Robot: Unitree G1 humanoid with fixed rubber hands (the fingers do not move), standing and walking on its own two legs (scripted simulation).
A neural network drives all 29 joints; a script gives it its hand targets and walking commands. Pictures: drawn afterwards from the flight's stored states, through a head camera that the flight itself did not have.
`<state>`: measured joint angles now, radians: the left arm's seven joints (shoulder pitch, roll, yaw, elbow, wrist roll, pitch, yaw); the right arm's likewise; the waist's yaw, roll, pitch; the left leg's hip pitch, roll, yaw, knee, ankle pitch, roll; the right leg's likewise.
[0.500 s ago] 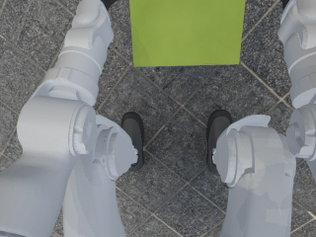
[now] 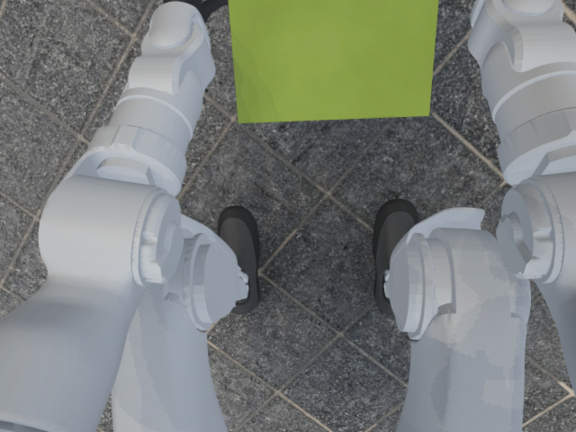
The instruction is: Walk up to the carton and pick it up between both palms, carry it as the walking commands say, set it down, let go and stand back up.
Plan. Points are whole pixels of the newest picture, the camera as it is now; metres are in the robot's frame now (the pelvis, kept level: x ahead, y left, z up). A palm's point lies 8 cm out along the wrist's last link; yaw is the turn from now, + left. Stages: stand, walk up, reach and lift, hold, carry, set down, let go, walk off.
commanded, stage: reach and lift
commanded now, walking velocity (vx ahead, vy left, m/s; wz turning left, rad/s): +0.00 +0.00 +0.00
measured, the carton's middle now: (330, 16) +0.53 -0.05 -0.29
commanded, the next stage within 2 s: none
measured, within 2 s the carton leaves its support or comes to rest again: leaves its support in 0.68 s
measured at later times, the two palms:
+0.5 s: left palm (185, 1) +0.54 +0.10 -0.20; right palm out of the picture +0.54 -0.20 -0.20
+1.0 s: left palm out of the picture +0.55 +0.08 -0.15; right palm out of the picture +0.53 -0.21 -0.17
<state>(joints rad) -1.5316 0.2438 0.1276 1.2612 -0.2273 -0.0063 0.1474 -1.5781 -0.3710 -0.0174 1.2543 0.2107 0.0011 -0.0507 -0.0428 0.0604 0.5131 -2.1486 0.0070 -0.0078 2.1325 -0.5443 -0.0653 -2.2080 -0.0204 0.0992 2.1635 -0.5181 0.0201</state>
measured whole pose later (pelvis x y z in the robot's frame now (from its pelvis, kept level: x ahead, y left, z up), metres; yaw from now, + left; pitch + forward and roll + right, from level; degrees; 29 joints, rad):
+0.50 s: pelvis +0.00 +0.00 -0.01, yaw +1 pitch +34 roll +4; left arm -1.53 0.24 0.13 1.18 -0.19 0.12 0.14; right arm -1.58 -0.37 -0.10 1.22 0.13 0.08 -0.02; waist -0.05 0.06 0.47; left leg -2.21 -0.02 -0.01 2.14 -0.52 -0.07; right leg -2.26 -0.03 0.10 2.17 -0.50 0.02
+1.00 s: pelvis -0.01 +0.00 +0.00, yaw +0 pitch +28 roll +4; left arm -1.50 0.25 0.13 1.00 -0.20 0.24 0.27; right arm -1.56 -0.31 -0.10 1.06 0.13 0.25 -0.18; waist -0.07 0.06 0.53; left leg -2.11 -0.02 -0.02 2.14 -0.53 -0.07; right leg -2.17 0.01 0.12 2.17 -0.50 0.04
